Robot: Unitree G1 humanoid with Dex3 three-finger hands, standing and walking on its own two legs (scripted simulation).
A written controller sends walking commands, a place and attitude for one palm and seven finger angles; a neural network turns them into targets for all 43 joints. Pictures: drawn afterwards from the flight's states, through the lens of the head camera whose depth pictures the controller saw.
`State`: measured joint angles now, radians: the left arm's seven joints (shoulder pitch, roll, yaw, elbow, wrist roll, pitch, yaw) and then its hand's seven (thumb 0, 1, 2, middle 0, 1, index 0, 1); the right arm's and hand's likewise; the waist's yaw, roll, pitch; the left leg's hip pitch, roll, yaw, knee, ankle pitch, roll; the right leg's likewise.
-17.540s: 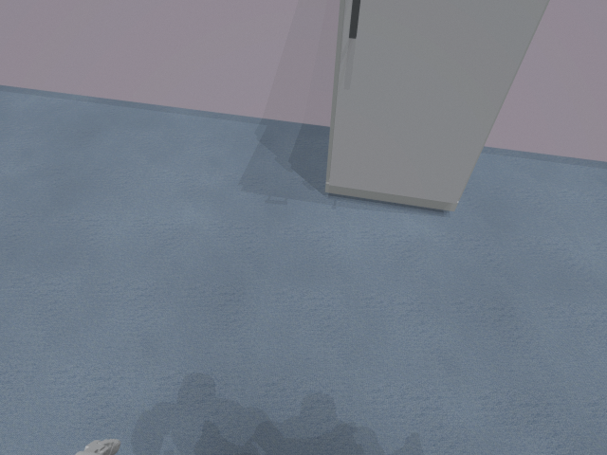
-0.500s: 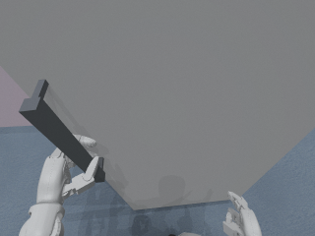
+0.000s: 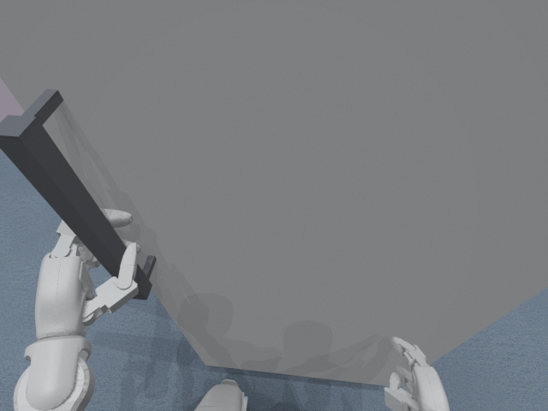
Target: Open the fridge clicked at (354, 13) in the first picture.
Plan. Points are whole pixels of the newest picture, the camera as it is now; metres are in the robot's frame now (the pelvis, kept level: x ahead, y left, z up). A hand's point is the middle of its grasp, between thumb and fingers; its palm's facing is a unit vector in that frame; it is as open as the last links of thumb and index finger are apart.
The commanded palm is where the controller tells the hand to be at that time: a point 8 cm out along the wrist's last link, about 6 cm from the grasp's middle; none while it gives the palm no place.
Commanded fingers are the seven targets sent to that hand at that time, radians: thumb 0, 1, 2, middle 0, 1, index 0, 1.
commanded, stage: walk backward, drawing the door open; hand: left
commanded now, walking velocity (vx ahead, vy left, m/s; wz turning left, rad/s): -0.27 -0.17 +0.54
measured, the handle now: (106, 219) +0.29 +0.21 +0.17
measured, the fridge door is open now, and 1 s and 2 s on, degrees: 11 56 82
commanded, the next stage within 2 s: stop walking and hold the door back in 1.40 s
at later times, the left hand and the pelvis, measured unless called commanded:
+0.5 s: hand out of the picture +0.07 +0.14 +0.12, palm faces +0.65 -0.66 -0.39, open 6.7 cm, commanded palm +0.01 +0.16 +0.13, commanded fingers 0.00 0.90 0.90 -0.45 -1.40 -0.45 -1.40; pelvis -0.07 -0.16 +0.00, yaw +16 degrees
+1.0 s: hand out of the picture -0.13 +0.00 +0.13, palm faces +0.81 -0.49 -0.32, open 6.3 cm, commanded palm -0.19 +0.00 +0.13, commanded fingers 0.00 0.90 0.90 -0.45 -1.40 -0.45 -1.40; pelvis -0.14 -0.29 +0.02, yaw +41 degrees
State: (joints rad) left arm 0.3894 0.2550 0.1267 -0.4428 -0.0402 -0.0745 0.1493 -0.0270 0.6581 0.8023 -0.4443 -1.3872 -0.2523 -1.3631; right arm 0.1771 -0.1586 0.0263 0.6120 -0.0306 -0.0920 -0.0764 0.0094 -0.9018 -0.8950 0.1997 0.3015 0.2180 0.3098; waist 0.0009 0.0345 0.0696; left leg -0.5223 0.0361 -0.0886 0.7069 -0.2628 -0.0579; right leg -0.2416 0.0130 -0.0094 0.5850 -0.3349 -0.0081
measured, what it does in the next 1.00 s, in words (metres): steps to the right, turning left: left foot, then right foot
